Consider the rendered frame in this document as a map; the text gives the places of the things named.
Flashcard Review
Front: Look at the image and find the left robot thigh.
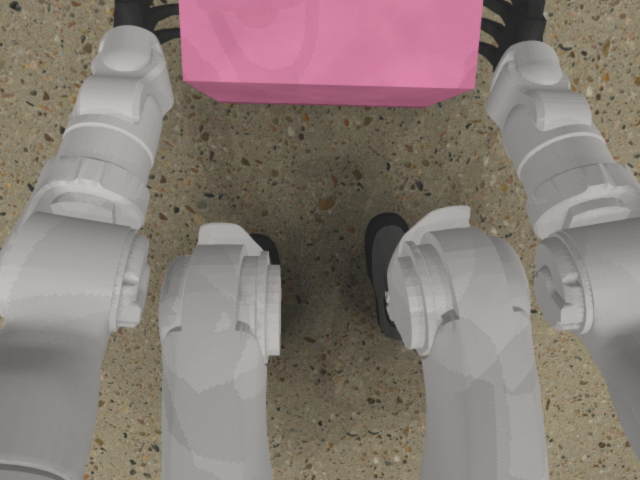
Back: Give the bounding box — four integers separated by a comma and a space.
161, 244, 281, 480

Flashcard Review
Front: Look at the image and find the robot thigh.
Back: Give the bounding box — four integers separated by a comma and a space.
391, 226, 549, 480
161, 244, 281, 480

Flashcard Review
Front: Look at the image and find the robot left hand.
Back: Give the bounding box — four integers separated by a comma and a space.
113, 0, 181, 45

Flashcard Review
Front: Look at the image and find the robot right hand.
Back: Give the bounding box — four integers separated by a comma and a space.
478, 0, 547, 72

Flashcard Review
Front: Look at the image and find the carton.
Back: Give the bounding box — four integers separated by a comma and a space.
179, 0, 483, 108

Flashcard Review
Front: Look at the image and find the left robot upper arm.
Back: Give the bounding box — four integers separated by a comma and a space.
0, 212, 150, 480

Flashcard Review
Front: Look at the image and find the right robot forearm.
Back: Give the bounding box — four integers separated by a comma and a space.
485, 40, 640, 240

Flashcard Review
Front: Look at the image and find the left robot forearm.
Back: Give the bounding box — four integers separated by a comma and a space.
0, 25, 174, 318

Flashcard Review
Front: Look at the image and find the right robot thigh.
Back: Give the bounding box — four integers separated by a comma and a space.
391, 226, 549, 480

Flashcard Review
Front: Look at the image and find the right robot upper arm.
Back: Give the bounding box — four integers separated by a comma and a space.
534, 217, 640, 462

